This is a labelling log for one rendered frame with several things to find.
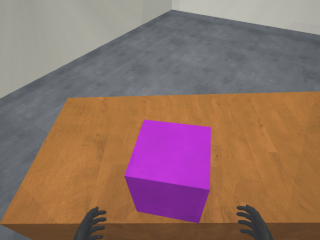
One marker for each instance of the carton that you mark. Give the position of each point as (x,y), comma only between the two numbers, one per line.
(168,173)

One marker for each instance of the pedestal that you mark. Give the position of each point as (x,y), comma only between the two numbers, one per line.
(264,152)

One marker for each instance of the left robot hand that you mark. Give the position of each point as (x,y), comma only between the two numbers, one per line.
(85,229)

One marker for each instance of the right robot hand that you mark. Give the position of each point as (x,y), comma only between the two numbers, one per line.
(259,230)

